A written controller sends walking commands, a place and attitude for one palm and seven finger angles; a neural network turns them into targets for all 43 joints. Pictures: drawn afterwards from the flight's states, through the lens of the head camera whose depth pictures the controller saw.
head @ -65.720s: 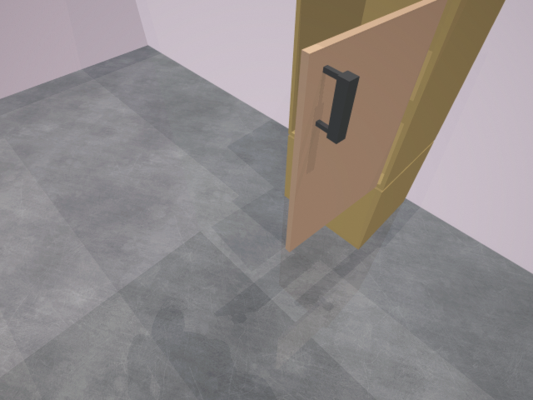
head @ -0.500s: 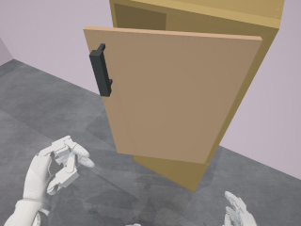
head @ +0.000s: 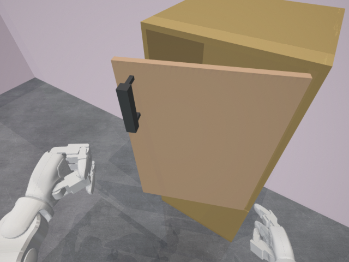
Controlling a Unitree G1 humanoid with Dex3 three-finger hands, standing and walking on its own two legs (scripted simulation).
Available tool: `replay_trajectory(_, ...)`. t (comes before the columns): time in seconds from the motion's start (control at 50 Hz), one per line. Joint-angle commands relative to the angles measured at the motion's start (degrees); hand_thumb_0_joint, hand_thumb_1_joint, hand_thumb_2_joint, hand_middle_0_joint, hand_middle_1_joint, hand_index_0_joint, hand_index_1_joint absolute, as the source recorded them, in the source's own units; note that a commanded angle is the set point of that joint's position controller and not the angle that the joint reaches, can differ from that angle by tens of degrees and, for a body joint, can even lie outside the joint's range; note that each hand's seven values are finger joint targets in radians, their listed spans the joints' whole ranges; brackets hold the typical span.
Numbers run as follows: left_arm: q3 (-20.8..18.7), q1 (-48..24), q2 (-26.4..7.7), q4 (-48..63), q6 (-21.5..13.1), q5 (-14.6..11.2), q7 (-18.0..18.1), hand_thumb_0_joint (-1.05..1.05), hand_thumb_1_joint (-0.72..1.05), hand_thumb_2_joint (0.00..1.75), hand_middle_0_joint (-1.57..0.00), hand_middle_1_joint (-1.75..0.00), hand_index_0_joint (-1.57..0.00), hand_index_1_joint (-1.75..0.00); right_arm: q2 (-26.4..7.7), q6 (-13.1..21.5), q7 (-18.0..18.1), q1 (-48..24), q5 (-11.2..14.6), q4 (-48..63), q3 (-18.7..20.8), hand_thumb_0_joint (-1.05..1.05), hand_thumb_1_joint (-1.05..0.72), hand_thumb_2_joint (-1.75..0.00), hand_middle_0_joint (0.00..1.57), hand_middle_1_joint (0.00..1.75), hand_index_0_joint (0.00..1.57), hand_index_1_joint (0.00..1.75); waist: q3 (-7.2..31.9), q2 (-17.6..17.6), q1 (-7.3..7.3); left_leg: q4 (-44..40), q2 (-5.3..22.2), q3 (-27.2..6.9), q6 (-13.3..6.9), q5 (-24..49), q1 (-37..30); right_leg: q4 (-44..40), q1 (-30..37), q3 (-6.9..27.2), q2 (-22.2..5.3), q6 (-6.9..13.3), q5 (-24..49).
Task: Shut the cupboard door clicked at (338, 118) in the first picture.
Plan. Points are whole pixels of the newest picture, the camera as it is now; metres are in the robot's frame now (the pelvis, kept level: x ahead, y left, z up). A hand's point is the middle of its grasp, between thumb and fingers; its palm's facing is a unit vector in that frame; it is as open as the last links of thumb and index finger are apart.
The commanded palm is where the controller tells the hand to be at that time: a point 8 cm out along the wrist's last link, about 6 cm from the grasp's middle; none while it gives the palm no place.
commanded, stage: raise the hand and make a fist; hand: left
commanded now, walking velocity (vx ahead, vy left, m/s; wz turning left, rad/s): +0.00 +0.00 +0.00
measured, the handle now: (131, 104) +0.42 +0.16 +0.16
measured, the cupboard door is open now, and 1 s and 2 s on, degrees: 21 21 21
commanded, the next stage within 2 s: bring the fist close to the handle in 0.44 s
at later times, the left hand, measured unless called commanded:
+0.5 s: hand (91, 186) +0.19 +0.17 +0.17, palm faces +0.02 -0.99 -0.10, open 3.1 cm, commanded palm +0.17 +0.21 +0.17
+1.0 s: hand (114, 170) +0.24 +0.15 +0.15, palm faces -0.07 -0.99 -0.07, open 3.2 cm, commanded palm +0.22 +0.20 +0.17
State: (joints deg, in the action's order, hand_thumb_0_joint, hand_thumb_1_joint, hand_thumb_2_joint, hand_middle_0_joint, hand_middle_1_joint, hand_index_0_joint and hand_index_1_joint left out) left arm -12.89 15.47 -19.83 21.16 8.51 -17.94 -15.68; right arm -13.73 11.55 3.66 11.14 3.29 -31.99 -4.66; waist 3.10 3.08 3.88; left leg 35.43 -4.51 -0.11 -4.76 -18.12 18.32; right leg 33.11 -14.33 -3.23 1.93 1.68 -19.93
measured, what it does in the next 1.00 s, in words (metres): stands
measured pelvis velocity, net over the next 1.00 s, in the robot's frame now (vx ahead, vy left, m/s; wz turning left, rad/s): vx -0.01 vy -0.03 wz -0.02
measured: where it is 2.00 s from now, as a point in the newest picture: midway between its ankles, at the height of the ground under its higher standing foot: outside the picture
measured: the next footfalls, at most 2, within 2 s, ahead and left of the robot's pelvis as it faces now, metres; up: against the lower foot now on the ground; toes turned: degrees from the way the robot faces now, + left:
none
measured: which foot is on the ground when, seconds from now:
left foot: down 0.00-1.00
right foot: down 0.00-1.00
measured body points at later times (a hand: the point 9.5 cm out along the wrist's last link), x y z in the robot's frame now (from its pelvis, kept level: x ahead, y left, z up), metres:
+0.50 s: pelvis -0.03 -0.03 +0.00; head -0.07 -0.05 +0.45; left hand +0.19 +0.22 +0.18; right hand +0.16 -0.26 -0.06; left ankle +0.00 +0.06 -0.73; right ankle -0.03 -0.10 -0.73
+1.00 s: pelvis -0.01 -0.03 +0.00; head -0.04 -0.05 +0.45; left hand +0.24 +0.20 +0.16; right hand +0.18 -0.26 -0.06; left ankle +0.00 +0.06 -0.73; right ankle -0.03 -0.10 -0.73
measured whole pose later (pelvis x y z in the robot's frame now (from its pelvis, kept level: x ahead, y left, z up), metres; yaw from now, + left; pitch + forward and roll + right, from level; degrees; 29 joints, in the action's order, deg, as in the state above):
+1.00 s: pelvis -0.01 -0.03 +0.00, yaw -1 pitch -1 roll +0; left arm -11.4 9.7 -16.7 15.2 9.9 -17.4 -13.9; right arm -15.2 11.3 4.2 11.9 4.0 -34.0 -3.5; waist 2.8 3.1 2.0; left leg 33.1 -3.0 0.6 -3.0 -16.7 15.0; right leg 32.2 -12.1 -2.4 3.4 3.5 -18.7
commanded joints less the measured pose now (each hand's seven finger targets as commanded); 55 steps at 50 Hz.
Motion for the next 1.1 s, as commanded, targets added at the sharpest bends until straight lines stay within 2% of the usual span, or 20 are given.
replay_trajectory(0.0, -7.7, -15.7, -8.0, 13.6, -5.6, -3.1, 0.5, 0.00, 0.90, 0.90, -1.30, -1.50, -1.30, -1.50, -6.6, 3.6, 0.7, -6.4, 0.2, 8.0, 2.5, 0.00, -0.90, -0.90, 0.20, 0.30, 0.20, 0.30, 10.6, 2.4, -0.75, -5.7, 5.0, -5.5, 5.4, 24.1, -13.2, -3.8, -0.4, -1.1, -0.2, 0.2, 19.6)
replay_trajectory(0.08, -3.6, -10.0, -3.5, 2.2, 0.2, -3.1, -2.4, 0.00, 0.90, 0.90, -1.30, -1.50, -1.30, -1.50, -7.5, 2.7, 0.7, -6.8, 1.1, 7.1, 2.9, 0.00, -0.90, -0.90, 0.20, 0.30, 0.20, 0.30, 3.7, -2.2, -1.01, -6.6, 4.7, -4.6, 4.1, 16.6, -8.9, -6.2, -1.9, 0.0, -0.8, -0.2, 17.0)
replay_trajectory(0.14, -3.9, -9.6, -4.9, 2.9, 4.2, -2.2, -2.9, 0.00, 0.90, 0.90, -1.30, -1.50, -1.30, -1.50, -7.8, 1.2, 0.5, -8.2, 1.6, 8.5, 3.1, 0.00, -0.90, -0.90, 0.20, 0.30, 0.20, 0.30, 1.5, -3.9, -0.84, -8.1, 4.8, -4.5, 3.3, 10.2, -7.0, -7.5, -2.5, 0.6, -1.2, -0.7, 11.1)
replay_trajectory(0.16, -6.0, -9.5, -7.9, 4.1, 4.5, -1.7, -2.2, 0.00, 0.90, 0.90, -1.30, -1.50, -1.30, -1.50, -8.2, 0.8, 0.6, -8.6, 1.5, 8.7, 3.3, 0.00, -0.90, -0.90, 0.20, 0.30, 0.20, 0.30, 1.3, -4.8, -0.51, -7.7, 5.0, -4.3, 2.9, 9.6, -6.3, -8.2, -1.7, 1.7, -1.6, -0.7, 10.0)
replay_trajectory(0.26, -11.2, -16.3, -13.6, 18.7, -2.1, -1.2, 2.7, 0.00, 0.90, 0.90, -1.30, -1.50, -1.30, -1.50, -6.7, 1.6, 0.9, -10.0, 0.2, 10.3, 2.7, 0.00, -0.90, -0.90, 0.20, 0.30, 0.20, 0.30, 8.1, 1.0, 0.13, -7.5, 4.5, -4.1, 2.6, 9.3, -9.7, -8.4, 0.3, 2.7, -1.5, -0.1, 6.5)
replay_trajectory(0.28, -10.2, -17.1, -11.5, 19.6, -4.0, -1.3, 3.5, 0.00, 0.90, 0.90, -1.30, -1.50, -1.30, -1.50, -6.2, 2.0, 0.9, -9.7, -0.1, 10.2, 2.3, 0.00, -0.90, -0.90, 0.20, 0.30, 0.20, 0.30, 9.1, 2.5, -0.06, -8.1, 4.3, -4.0, 2.7, 9.0, -10.2, -8.3, 0.7, 2.1, -1.3, 0.0, 5.8)
replay_trajectory(0.34, -7.6, -13.9, -7.6, 12.8, -7.1, -1.8, 4.0, 0.00, 0.90, 0.90, -1.30, -1.50, -1.30, -1.50, -6.3, 3.3, 0.9, -8.3, 0.1, 7.9, 2.3, 0.00, -0.90, -0.90, 0.20, 0.30, 0.20, 0.30, 3.3, 3.2, -1.33, -8.4, 4.3, -4.0, 3.0, 5.6, -9.0, -9.6, -1.8, 2.0, -1.0, -0.2, 3.4)
replay_trajectory(0.42, -3.3, -10.8, -4.8, 3.4, -3.1, -1.2, 1.6, 0.00, 0.90, 0.90, -1.30, -1.50, -1.30, -1.50, -7.5, 3.3, 1.2, -8.4, 0.9, 6.8, 3.1, 0.00, -0.90, -0.90, 0.20, 0.30, 0.20, 0.30, -3.3, -1.4, -2.20, -7.0, 4.4, -3.4, 2.6, 1.3, -4.8, -13.5, -4.1, 6.5, -2.9, -1.5, -3.5)
replay_trajectory(0.48, -2.4, -11.7, -5.3, 3.7, -0.2, -0.8, 0.0, 0.00, 0.90, 0.90, -1.30, -1.50, -1.30, -1.50, -8.0, 2.6, 1.2, -9.5, 1.2, 7.5, 3.6, 0.00, -0.90, -0.90, 0.20, 0.30, 0.20, 0.30, -2.6, -4.8, -2.07, -5.0, 4.6, -2.9, 2.4, 1.2, -3.9, -15.2, -3.6, 10.0, -4.6, -2.9, -7.6)
replay_trajectory(0.58, -9.9, -21.4, -13.3, 12.0, -3.7, -1.0, 2.3, 0.00, 0.90, 0.90, -1.30, -1.50, -1.30, -1.50, -7.3, 3.5, 1.8, -11.0, 0.2, 8.0, 3.5, 0.00, -0.90, -0.90, 0.20, 0.30, 0.20, 0.30, 5.9, -2.4, -0.93, -4.2, 4.2, -3.5, 2.5, 4.8, -6.0, -13.8, 0.5, 10.1, -5.1, -2.0, -5.2)
replay_trajectory(0.64, -10.1, -21.3, -11.2, 7.4, -6.9, -1.8, 3.4, 0.00, 0.90, 0.90, -1.30, -1.50, -1.30, -1.50, -6.9, 4.3, 1.8, -9.6, 0.1, 6.3, 3.0, 0.00, -0.90, -0.90, 0.20, 0.30, 0.20, 0.30, 3.8, -1.1, -1.52, -4.5, 4.2, -3.4, 2.7, 6.0, -6.7, -13.1, -0.5, 8.6, -4.3, -1.9, -1.2)
replay_trajectory(0.66, -11.4, -21.1, -12.9, 5.4, -7.3, -1.7, 3.5, 0.00, 0.90, 0.90, -1.30, -1.50, -1.30, -1.50, -7.4, 4.4, 1.8, -9.5, 0.1, 5.6, 3.3, 0.00, -0.90, -0.90, 0.20, 0.30, 0.20, 0.30, 4.2, -0.5, -1.35, -3.9, 4.5, -3.6, 2.9, 6.1, -6.1, -12.9, 0.1, 10.5, -5.4, -2.5, 1.4)
replay_trajectory(0.72, -5.9, -19.2, -7.1, -0.7, -5.3, -1.1, 1.8, 0.00, 0.90, 0.90, -1.30, -1.50, -1.30, -1.50, -7.3, 4.1, 1.4, -8.7, 0.7, 5.5, 3.2, 0.00, -0.90, -0.90, 0.20, 0.30, 0.20, 0.30, 1.6, 0.7, -1.80, -4.9, 4.3, -3.2, 2.8, 6.9, -6.4, -11.3, -1.2, 8.3, -4.3, -2.7, 5.9)
replay_trajectory(0.76, -3.3, -16.6, -5.4, -3.0, -2.9, -0.9, 0.2, 0.00, 0.90, 0.90, -1.30, -1.50, -1.30, -1.50, -8.2, 4.0, 1.2, -8.6, 1.2, 6.1, 3.6, 0.00, -0.90, -0.90, 0.20, 0.30, 0.20, 0.30, 1.0, -2.1, -1.78, -4.5, 4.7, -3.3, 2.5, 8.1, -6.3, -10.5, -1.7, 8.3, -4.2, -3.5, 9.4)
replay_trajectory(0.78, -1.5, -16.6, -3.5, -3.0, -1.5, -0.8, -0.6, 0.00, 0.90, 0.90, -1.30, -1.50, -1.30, -1.50, -7.9, 3.6, 1.2, -8.3, 1.3, 6.6, 3.5, 0.00, -0.90, -0.90, 0.20, 0.30, 0.20, 0.30, 2.0, -2.9, -1.81, -4.7, 4.3, -3.1, 2.2, 8.4, -6.4, -9.9, -1.5, 7.5, -3.9, -3.8, 10.3)
replay_trajectory(0.86, -6.6, -17.4, -9.1, 4.5, -1.1, -1.0, -0.1, 0.00, 0.90, 0.90, -1.30, -1.50, -1.30, -1.50, -8.4, 3.3, 1.2, -8.5, 0.9, 8.3, 3.8, 0.00, -0.90, -0.90, 0.20, 0.30, 0.20, 0.30, 7.9, -6.4, -0.70, -4.0, 4.4, -3.2, 1.8, 12.8, -8.1, -7.6, 1.3, 6.5, -3.6, -4.1, 17.3)
replay_trajectory(0.92, -6.9, -20.8, -8.5, 11.5, -4.2, -0.6, 2.3, 0.00, 0.90, 0.90, -1.30, -1.50, -1.30, -1.50, -7.1, 3.5, 1.0, -8.3, 0.4, 9.0, 3.4, 0.00, -0.90, -0.90, 0.20, 0.30, 0.20, 0.30, 11.6, -1.9, -0.43, -5.4, 3.9, -2.8, 1.9, 17.2, -11.7, -5.1, 1.9, 2.4, -1.9, -1.8, 20.3)
replay_trajectory(0.96, -7.9, -20.2, -9.4, 11.7, -5.9, -0.2, 4.2, 0.00, 0.90, 0.90, -1.30, -1.50, -1.30, -1.50, -7.2, 3.7, 0.8, -7.5, 0.0, 8.0, 3.6, 0.00, -0.90, -0.90, 0.20, 0.30, 0.20, 0.30, 10.9, -0.5, -0.49, -5.2, 4.3, -2.8, 2.1, 18.6, -12.6, -5.2, 1.2, 2.2, -1.6, -1.2, 20.9)
replay_trajectory(1.0, -5.9, -21.3, -6.8, 7.3, -5.6, 0.4, 5.2, 0.00, 0.90, 0.90, -1.30, -1.50, -1.30, -1.50, -7.0, 3.1, 0.6, -6.9, 0.1, 7.0, 3.3, 0.00, -0.90, -0.90, 0.20, 0.30, 0.20, 0.30, 7.0, 0.3, -1.70, -6.1, 4.4, -3.0, 2.5, 17.7, -11.7, -5.4, -0.5, 1.3, -1.3, -0.9, 19.3)
replay_trajectory(1.08, -1.4, -19.8, -3.0, 1.3, -1.4, 1.4, 4.0, 0.00, 0.90, 0.90, -1.30, -1.50, -1.30, -1.50, -7.5, 1.2, 0.5, -7.1, 0.6, 6.8, 3.6, 0.00, -0.90, -0.90, 0.20, 0.30, 0.20, 0.30, 4.4, -1.0, -2.13, -6.7, 4.4, -2.9, 2.5, 16.4, -11.0, -6.5, -1.2, 1.4, -1.4, -1.0, 18.5)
